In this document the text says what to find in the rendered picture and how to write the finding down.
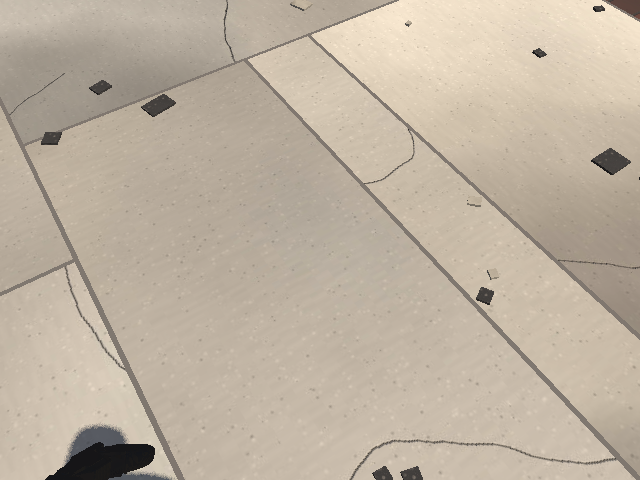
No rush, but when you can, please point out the left robot hand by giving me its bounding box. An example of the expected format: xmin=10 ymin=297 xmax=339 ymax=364
xmin=45 ymin=442 xmax=155 ymax=480

